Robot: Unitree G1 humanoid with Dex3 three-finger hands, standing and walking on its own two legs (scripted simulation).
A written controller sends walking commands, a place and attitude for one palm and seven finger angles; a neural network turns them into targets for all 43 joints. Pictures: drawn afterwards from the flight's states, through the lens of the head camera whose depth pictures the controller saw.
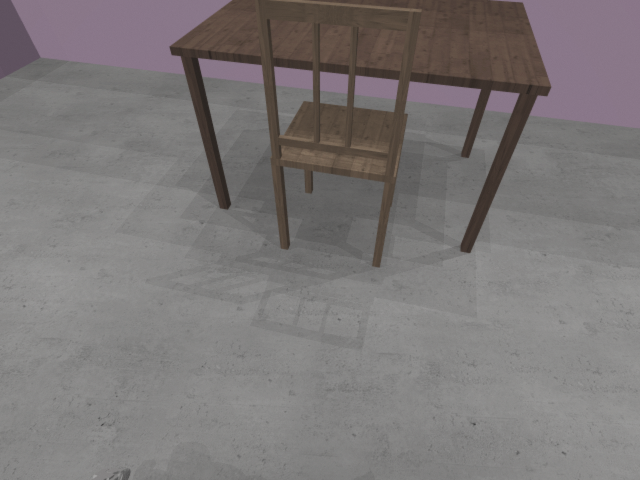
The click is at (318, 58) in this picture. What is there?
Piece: chair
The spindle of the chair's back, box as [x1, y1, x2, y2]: [312, 23, 319, 142]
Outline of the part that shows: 312,23 314,142 318,142 319,24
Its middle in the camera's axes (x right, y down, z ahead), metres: -0.01 -0.43 +1.12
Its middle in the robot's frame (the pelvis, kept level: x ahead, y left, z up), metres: +1.12 +0.08 -0.04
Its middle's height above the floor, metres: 0.73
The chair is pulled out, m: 0.00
